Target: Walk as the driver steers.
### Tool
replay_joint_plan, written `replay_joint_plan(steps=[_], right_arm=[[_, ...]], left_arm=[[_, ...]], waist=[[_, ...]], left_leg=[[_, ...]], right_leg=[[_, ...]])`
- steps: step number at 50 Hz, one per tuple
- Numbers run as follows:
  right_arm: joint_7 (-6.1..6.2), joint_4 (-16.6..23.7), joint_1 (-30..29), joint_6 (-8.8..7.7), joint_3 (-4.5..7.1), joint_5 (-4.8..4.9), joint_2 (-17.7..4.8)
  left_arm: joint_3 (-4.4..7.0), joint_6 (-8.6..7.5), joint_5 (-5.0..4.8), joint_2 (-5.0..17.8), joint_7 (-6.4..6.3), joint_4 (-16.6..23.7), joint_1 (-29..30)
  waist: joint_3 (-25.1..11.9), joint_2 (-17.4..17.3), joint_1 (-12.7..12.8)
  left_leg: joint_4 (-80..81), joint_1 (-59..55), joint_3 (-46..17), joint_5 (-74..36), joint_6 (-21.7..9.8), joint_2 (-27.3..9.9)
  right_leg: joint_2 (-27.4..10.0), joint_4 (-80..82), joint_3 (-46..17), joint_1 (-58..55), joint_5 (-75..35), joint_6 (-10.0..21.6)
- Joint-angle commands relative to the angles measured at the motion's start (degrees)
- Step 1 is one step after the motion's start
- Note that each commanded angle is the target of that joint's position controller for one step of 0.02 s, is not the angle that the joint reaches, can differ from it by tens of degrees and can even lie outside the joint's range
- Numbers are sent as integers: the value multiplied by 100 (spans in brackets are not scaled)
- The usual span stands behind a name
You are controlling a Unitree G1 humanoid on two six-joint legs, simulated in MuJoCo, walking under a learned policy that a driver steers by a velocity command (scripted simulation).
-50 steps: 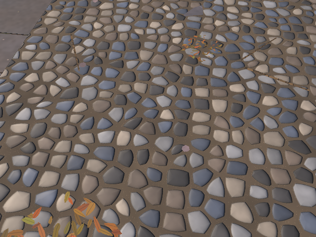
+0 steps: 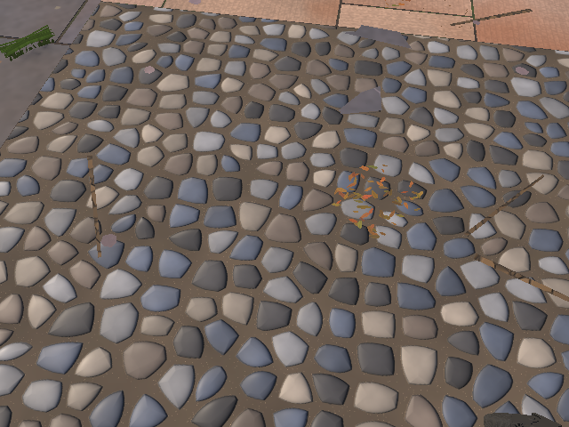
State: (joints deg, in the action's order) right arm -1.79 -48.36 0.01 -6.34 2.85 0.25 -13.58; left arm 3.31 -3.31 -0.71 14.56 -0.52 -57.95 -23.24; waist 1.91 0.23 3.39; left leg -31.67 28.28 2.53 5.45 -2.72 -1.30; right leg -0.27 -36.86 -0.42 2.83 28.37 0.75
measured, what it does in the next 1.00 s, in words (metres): walks ahead, turning right: right foot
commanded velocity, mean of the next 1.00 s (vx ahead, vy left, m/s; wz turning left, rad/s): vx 0.50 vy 0.00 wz -0.44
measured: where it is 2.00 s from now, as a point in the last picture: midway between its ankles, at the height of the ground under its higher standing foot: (396, 213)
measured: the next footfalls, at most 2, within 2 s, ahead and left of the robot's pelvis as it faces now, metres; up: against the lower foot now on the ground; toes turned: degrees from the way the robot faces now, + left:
right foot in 0.52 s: +0.41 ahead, -0.16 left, +0.00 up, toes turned -20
left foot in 1.04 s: +0.77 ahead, -0.10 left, +0.00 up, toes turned -26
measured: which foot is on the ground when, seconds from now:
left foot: down 0.00-0.54, up 0.56-1.00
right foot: up 0.00-0.50, down 0.52-1.00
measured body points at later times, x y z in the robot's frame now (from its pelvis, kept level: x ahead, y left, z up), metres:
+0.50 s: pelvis +0.27 -0.03 +0.00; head +0.30 -0.05 +0.45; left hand +0.52 +0.15 -0.10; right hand +0.20 -0.30 -0.14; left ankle +0.12 +0.11 -0.72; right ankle +0.38 -0.16 -0.71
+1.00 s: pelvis +0.55 -0.12 +0.01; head +0.57 -0.14 +0.46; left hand +0.71 +0.13 -0.11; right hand +0.63 -0.43 -0.08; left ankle +0.74 -0.08 -0.71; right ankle +0.38 -0.15 -0.72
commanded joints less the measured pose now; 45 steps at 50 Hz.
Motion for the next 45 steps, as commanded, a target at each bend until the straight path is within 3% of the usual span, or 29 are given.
replay_joint_plan(steps=[1, 2, 3, 4, 6, 7, 10, 15, 20, 23, 24, 25, 26, 27, 28, 29, 30, 31, 32, 34, 37, 41, 43, 45], right_arm=[[76, -320, 2283, 12, 324, -8, -1113], [92, -229, 1767, 1, 257, 20, -904], [85, -180, 1335, -15, 199, -5, -716], [73, -180, 1084, -41, 163, -47, -567], [67, -251, 935, -72, 157, -109, -457], [84, -297, 957, -91, 178, -111, -516], [180, -399, 1115, -102, 237, -137, -688], [305, -437, 1350, -22, 272, -104, -880], [334, -566, 1875, 171, 336, 5, -1033], [359, -473, 1709, 290, 400, 66, -1247], [374, -431, 1629, 333, 422, 84, -1333], [379, -387, 1507, 371, 429, 106, -1387], [382, -321, 1449, 357, 400, 100, -1344], [318, -63, 1839, 247, 183, -141, -563], [222, 141, 1747, -36, 86, 4, -494], [154, 314, 954, -212, 194, 250, -890], [147, 369, 796, -292, 180, 274, -867], [195, 253, 859, -292, 206, 138, -865], [217, 203, 979, -223, 268, 48, -950], [211, 235, 1087, -57, 296, -20, -888], [249, 429, 621, 54, 243, -107, -688], [177, 632, -109, 17, 142, -50, -509], [95, 657, -295, -27, 100, -3, -498], [36, 730, -460, -59, 103, 31, -611]], left_arm=[[79, -247, -189, 645, 20, 459, -78], [129, -263, -246, 790, -1, 605, 327], [153, -241, -190, 747, -43, 629, 518], [193, -175, -143, 634, -66, 608, 481], [190, -12, -152, 327, -45, 564, 256], [193, 50, -154, 257, -45, 606, 292], [236, 128, -97, 294, -46, 819, 684], [170, 62, -44, 181, 126, 1142, 1527], [86, 64, -54, 116, 323, 1627, 2367], [179, 91, -74, 335, 410, 1799, 2201], [262, 106, -89, 494, 414, 1763, 1823], [400, 111, -111, 745, 394, 1620, 1113], [611, 132, -107, 1142, 294, 1378, 165], [748, 155, -111, 1796, 182, 1283, -102], [651, 51, -37, 1726, 221, 1481, -134], [515, -21, 18, 1268, 254, 1450, -80], [455, -79, -8, 1060, 250, 1471, 247], [394, -102, -30, 863, 246, 1573, 712], [331, -110, -2, 695, 223, 1673, 1013], [314, -124, 11, 719, 168, 1742, 1094], [374, -134, -12, 981, 43, 1705, 825], [353, -77, -31, 942, -33, 1642, 564], [322, -102, -16, 867, -21, 1508, 353], [306, -112, -9, 857, -9, 1390, 188]], waist=[[-1869, -1076, -1042], [-1107, -846, -906], [-708, -528, -719], [-434, -577, -530], [-289, -683, -307], [-192, -631, -267], [27, -405, -276], [224, -241, -501], [474, -165, -770], [144, -444, -469], [-121, -567, -213], [-505, -568, 208], [-992, -301, 677], [-1395, 1164, 242], [-2288, 1095, 144], [-1735, 503, 405], [-1113, 307, 207], [-752, -66, -84], [-591, -21, -295], [-519, 49, -476], [-311, 117, -398], [-180, 441, -91], [-145, 547, 92], [-40, 566, 181]], left_leg=[[1343, -4746, -3692, 1418, -1150, -2134], [1515, -3870, -2856, 1277, -909, -2001], [1751, -3048, -2268, 975, -784, -1795], [1988, -2446, -1721, 671, -683, -1593], [2289, -1894, -1041, 310, -642, -1382], [2377, -1781, -773, 46, -677, -1366], [2507, -1869, -236, -467, -728, -1355], [2570, -2253, 507, -875, -616, -1281], [2178, -3315, 851, -1549, -577, -1579], [1314, -3594, 1102, -3867, -415, -1625], [678, -3582, 1157, -4719, -355, -1603], [-315, -3344, 1229, -4988, -242, -1483], [-1778, -2397, 1271, -4001, 6, -1239], [-3888, 31, 1123, 798, 342, -407], [-4998, 1282, -329, 3003, 384, 395], [-5055, 1901, -766, 2527, 217, 67], [-4602, 1927, -732, 1980, 92, -192], [-4095, 1529, -727, 1626, 114, -427], [-3694, 1074, -737, 1404, 170, -577], [-3233, 633, -690, 1196, 336, -627], [-2248, 716, -540, 496, 598, -493], [-448, 378, -457, -956, 615, -174], [-104, 164, -388, -1486, 543, -157], [79, 391, -412, -1352, 384, -193]], right_leg=[[2, -3753, -807, 3835, 441, 176], [-286, -3722, -629, 4020, -123, 241], [-532, -3479, -547, 3772, -632, 239], [-704, -3218, -568, 3452, -978, 233], [-839, -3044, -556, 3017, -1294, 237], [-864, -2985, -538, 3079, -1433, 220], [-867, -2468, -637, 3607, -2147, 133], [-743, -948, -215, 3694, -3214, 93], [-607, -172, 233, 4044, -2770, 267], [-174, -49, 684, 3264, -1988, 538], [54, -75, 826, 2701, -1706, 667], [293, 176, 888, 1724, -1782, 847], [321, 602, 500, 99, -2103, 1096], [-1129, 710, -2085, -1858, -1984, 1848], [-1987, 1797, -4806, -2742, -1124, 2628], [-1829, 2087, -4171, -2487, -1384, 2212], [-1607, 2055, -3302, -1701, -1837, 1980], [-1333, 2070, -2631, -813, -2384, 1777], [-1146, 2163, -2194, -157, -2861, 1669], [-970, 2359, -1911, 458, -3264, 1650], [-783, 2467, -1507, 893, -3571, 1599], [-473, 2409, -1157, 1056, -2795, 1236], [-615, 2439, -1157, 945, -2511, 1172], [-852, 2272, -1260, 468, -2541, 1160]])
Velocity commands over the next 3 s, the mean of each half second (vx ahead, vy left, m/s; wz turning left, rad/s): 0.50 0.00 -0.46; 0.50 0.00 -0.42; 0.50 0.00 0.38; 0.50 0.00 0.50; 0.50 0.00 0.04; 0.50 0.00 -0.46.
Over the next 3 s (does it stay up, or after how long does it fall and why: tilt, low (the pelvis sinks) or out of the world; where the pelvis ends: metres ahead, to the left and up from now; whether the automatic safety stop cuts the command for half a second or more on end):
stays up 1.65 -0.25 0.02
